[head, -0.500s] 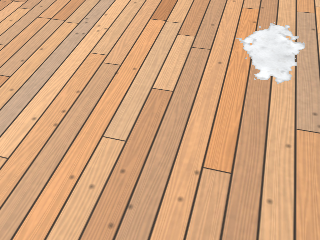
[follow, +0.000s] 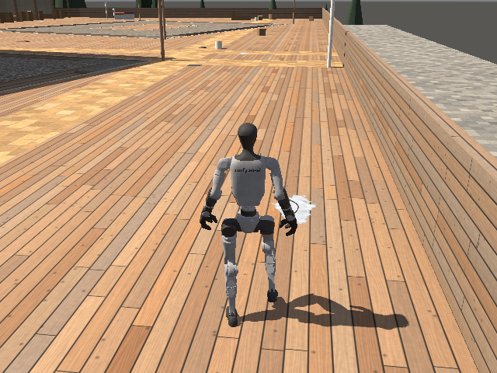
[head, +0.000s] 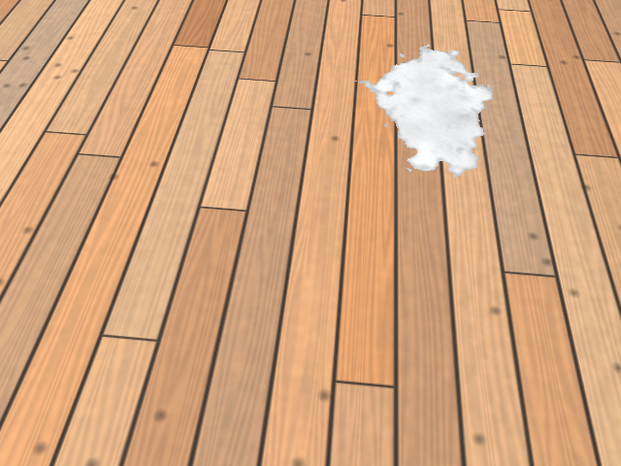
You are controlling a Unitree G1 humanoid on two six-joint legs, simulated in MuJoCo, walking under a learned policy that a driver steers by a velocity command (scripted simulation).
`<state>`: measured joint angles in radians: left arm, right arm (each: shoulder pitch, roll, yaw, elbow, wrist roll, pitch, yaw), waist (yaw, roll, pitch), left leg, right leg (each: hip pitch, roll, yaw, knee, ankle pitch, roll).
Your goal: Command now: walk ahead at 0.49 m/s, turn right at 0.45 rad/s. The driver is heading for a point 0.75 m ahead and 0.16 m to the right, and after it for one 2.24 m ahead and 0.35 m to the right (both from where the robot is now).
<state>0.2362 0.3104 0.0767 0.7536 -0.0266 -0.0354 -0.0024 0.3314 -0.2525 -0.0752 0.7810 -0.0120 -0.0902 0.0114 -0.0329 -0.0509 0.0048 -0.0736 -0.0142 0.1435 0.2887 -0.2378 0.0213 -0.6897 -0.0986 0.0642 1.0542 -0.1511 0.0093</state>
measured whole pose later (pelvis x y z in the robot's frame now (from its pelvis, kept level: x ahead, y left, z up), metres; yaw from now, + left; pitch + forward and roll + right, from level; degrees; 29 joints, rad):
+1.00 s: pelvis +0.55 -0.11 +0.00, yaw -26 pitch +2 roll +1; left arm 0.16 0.29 0.05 0.66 0.00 -0.07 0.00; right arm 0.38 -0.26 -0.05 0.83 0.01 -0.08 0.02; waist -0.07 -0.03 0.03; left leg -0.15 -0.06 -0.03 0.31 -0.19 0.05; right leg -0.58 -0.06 0.06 0.86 -0.24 0.01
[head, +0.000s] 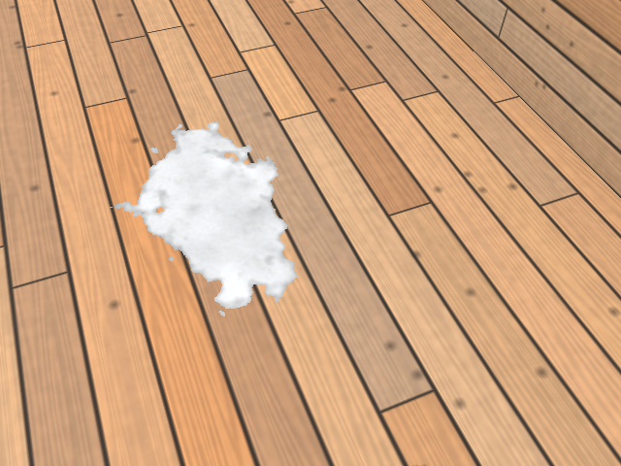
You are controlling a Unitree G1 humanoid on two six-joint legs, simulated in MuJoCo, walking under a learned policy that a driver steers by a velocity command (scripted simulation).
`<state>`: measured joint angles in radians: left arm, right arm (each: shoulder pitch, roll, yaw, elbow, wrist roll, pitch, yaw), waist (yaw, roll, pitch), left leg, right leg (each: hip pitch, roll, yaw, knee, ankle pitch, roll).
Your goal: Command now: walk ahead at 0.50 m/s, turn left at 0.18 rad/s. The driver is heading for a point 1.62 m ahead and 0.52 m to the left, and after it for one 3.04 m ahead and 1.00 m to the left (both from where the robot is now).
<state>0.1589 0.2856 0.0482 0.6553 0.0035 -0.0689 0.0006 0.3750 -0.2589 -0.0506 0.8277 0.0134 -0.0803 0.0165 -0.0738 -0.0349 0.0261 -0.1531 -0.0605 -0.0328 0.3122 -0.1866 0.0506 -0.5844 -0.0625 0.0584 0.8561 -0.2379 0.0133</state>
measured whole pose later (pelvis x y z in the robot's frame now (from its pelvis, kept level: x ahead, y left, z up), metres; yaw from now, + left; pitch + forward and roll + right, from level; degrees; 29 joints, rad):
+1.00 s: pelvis +0.50 +0.12 +0.00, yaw +33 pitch +2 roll +0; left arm 0.08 0.31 0.05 0.70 0.01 -0.09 -0.01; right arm 0.33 -0.28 -0.06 0.70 0.01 -0.04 0.00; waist -0.06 -0.03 0.04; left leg -0.16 -0.11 -0.10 0.34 -0.20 0.09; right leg -0.66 -0.09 0.08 0.75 -0.04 0.06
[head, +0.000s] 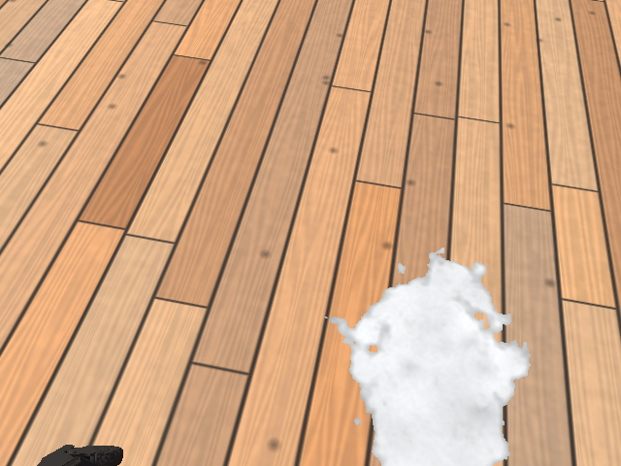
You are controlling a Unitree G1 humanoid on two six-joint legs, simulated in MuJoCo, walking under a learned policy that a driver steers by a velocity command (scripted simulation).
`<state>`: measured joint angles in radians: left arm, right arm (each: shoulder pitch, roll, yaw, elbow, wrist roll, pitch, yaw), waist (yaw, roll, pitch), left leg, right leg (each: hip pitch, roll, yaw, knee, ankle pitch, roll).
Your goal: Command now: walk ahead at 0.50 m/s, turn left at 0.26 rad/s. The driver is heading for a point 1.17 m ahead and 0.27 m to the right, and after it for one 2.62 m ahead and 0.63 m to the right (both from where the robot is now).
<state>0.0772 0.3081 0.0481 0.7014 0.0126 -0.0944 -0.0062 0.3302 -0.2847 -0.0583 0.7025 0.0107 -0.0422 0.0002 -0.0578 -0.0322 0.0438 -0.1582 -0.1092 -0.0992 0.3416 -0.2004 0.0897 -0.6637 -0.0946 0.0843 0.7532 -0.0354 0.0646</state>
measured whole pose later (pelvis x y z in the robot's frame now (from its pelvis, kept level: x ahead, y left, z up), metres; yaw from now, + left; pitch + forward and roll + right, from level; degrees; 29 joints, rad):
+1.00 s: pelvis +0.56 -0.10 +0.00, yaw -27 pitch +1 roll +2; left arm 0.19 0.32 0.07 0.67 -0.02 -0.02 -0.01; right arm 0.33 -0.28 -0.07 0.81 0.00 -0.10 0.01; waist -0.06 -0.05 0.03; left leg -0.08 -0.04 0.09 0.27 -0.21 0.03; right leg -0.66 -0.09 0.08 0.94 -0.18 0.01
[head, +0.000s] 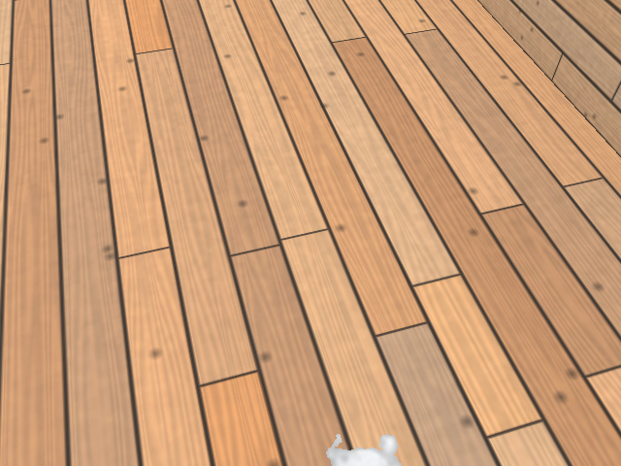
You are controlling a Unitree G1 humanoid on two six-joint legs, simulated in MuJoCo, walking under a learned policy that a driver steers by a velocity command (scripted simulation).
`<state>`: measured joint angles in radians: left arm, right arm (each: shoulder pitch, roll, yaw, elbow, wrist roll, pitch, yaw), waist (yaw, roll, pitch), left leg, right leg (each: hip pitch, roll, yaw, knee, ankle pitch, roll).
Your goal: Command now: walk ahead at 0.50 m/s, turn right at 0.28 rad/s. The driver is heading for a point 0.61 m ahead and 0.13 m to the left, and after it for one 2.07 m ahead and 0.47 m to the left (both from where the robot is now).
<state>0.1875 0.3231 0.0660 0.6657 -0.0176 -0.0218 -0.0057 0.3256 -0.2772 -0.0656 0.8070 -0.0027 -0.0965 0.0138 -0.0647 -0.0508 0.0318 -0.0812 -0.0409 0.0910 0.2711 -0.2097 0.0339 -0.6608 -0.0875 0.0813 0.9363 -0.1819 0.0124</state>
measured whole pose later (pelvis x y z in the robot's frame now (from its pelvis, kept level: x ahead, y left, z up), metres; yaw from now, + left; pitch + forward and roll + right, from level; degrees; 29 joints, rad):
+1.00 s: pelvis +0.50 +0.07 +0.00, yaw +28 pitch +2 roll -1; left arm 0.06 0.31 0.06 0.72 0.01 -0.07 0.01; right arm 0.25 -0.29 -0.07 0.72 0.01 -0.01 -0.01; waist -0.04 -0.03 0.08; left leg -0.24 -0.10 -0.08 0.38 -0.17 0.09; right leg -0.65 -0.06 0.08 0.84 -0.17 0.07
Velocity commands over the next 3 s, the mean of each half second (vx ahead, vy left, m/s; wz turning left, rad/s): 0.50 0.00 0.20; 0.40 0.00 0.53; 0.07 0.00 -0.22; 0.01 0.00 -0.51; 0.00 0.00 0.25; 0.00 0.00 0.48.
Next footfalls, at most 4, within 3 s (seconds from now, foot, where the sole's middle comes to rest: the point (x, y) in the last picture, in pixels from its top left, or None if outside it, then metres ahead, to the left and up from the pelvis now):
0.20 right None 0.28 -0.15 -0.78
0.72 left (233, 455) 0.51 0.15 -0.78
1.16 right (278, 346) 0.76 0.05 -0.78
1.50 left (191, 407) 0.62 0.25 -0.78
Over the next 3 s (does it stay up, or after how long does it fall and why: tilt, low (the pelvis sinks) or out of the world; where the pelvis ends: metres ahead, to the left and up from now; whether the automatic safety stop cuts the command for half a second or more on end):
stays up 0.64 0.10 -0.01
